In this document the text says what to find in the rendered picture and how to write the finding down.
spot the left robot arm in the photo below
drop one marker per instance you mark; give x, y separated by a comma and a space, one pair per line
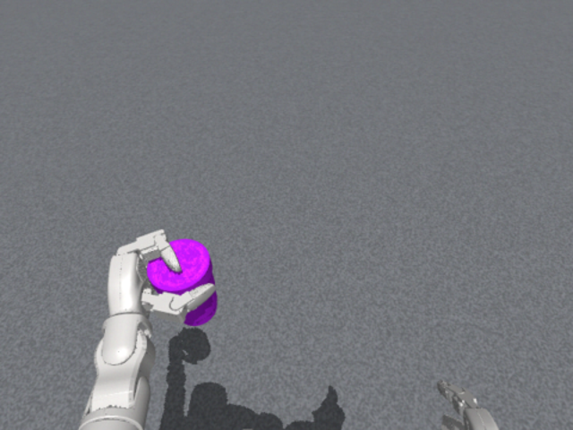
124, 357

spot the left robot hand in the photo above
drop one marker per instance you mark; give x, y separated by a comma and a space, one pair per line
129, 289

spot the right robot hand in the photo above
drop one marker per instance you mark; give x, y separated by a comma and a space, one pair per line
475, 418

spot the cup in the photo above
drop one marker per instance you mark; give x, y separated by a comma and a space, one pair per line
196, 266

